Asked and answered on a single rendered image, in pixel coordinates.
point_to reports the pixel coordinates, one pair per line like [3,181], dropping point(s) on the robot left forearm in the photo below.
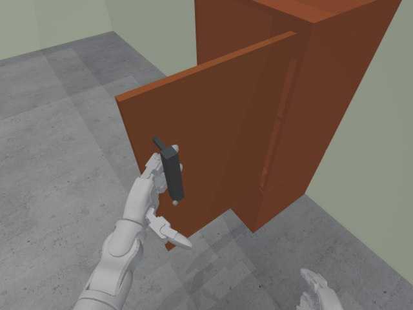
[110,282]

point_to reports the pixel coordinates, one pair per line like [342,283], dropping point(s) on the handle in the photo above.
[171,166]

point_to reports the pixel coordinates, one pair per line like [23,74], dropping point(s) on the right robot hand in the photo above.
[326,299]

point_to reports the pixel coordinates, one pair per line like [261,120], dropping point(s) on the cupboard door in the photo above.
[221,115]

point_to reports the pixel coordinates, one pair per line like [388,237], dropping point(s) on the left robot hand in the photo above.
[143,194]

